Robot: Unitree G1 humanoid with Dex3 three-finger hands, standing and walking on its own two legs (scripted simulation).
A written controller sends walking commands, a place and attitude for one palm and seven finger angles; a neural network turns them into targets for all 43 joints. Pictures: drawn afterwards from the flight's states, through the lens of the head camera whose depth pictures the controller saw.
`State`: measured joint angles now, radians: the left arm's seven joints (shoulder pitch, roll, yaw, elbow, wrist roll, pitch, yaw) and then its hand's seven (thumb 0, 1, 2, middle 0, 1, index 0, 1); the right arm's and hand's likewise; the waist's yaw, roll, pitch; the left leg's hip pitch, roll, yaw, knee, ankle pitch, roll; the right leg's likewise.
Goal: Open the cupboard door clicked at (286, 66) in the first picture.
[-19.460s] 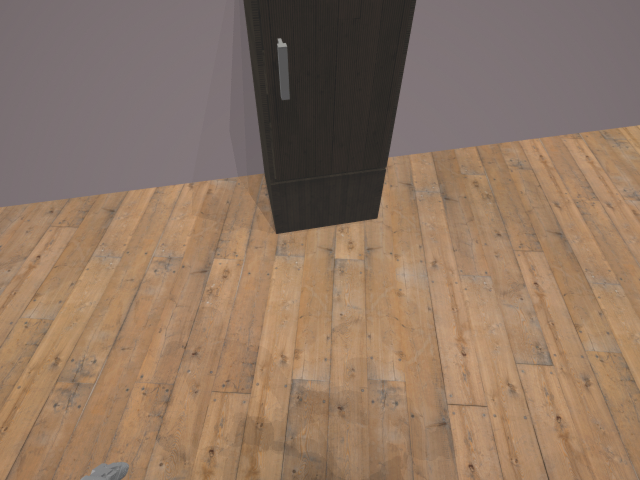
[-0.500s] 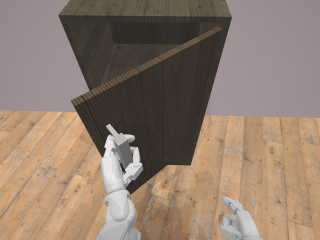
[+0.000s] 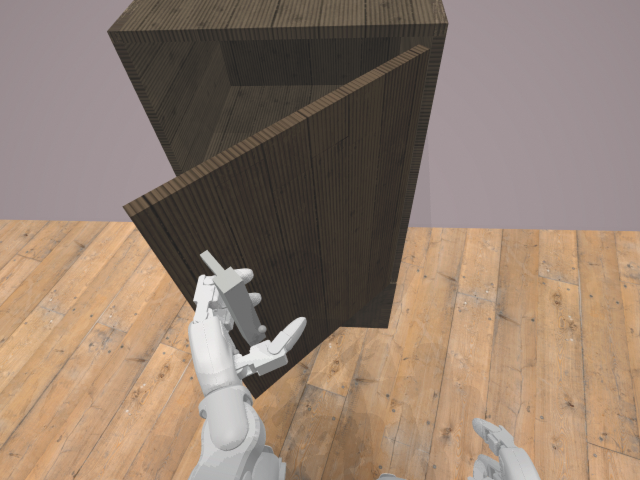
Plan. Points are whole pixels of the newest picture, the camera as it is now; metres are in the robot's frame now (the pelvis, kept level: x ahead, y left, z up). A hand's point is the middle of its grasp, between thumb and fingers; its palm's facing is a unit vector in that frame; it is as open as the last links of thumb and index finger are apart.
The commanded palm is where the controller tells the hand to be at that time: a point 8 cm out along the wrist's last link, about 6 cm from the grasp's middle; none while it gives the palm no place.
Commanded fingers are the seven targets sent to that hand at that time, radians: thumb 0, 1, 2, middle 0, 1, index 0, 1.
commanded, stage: open thumb and fingers to let go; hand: left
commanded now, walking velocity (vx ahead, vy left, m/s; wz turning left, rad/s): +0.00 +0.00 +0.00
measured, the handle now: (232, 300) +0.33 +0.12 +0.05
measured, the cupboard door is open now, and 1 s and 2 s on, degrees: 45 45 44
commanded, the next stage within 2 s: slide the hand sideways off the handle in 0.42 s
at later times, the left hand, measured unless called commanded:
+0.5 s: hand (256, 328) +0.29 +0.09 +0.04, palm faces +0.29 -0.96 +0.00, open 14.8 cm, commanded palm +0.25 +0.14 +0.04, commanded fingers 0.00 -0.50 0.30 -0.15 -0.30 -0.15 -0.30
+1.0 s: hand (238, 360) +0.25 +0.10 +0.04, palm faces -0.13 -0.99 +0.04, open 16.2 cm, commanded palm +0.23 +0.17 +0.04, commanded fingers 0.00 -0.50 0.30 -0.15 -0.30 -0.15 -0.30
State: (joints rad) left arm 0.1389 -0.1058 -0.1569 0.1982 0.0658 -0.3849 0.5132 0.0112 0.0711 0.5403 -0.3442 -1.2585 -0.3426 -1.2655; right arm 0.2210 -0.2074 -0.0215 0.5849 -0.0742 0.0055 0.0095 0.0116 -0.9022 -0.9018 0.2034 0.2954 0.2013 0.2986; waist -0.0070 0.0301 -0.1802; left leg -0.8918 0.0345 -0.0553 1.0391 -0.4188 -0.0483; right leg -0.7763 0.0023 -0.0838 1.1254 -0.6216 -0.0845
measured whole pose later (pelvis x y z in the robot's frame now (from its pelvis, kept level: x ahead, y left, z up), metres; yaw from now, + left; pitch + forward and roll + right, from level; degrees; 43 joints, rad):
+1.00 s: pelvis -0.01 +0.07 -0.01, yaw -3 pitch +15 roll -1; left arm 0.21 0.02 -0.25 0.05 0.02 -0.37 0.14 -0.01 -0.50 0.30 -0.16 -0.32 -0.18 -0.32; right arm 0.24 -0.19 0.01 0.43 -0.02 0.04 0.03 0.01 -0.90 -0.90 0.20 0.30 0.20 0.30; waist -0.02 0.02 -0.15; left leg -0.96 0.03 0.00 1.15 -0.46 0.00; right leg -0.82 -0.01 -0.02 1.15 -0.60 0.01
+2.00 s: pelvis -0.02 +0.05 -0.02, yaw -2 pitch +13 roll -2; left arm 0.53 0.20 0.01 -0.24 -0.21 -0.35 -0.13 -0.01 -0.50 0.30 -0.16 -0.30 -0.15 -0.30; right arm 0.25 -0.20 0.00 0.43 0.02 -0.02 -0.06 0.01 -0.90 -0.90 0.20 0.30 0.20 0.30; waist 0.01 0.06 -0.16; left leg -0.95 0.04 -0.05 1.19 -0.47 -0.03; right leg -0.80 0.01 -0.07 1.18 -0.62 -0.02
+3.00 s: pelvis +0.03 +0.07 +0.08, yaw -3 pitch -1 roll +0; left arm 0.50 0.35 0.31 -0.44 -0.07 -0.03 0.13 0.01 0.57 0.75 -0.20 -0.30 -0.20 -0.30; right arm 0.21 -0.23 0.05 0.57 0.01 -0.08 -0.10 0.01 -0.90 -0.90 0.21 0.30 0.20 0.30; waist 0.07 0.05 -0.03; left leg -0.24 0.01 0.02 0.51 -0.26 0.01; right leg -0.10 -0.03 -0.01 0.46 -0.35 0.02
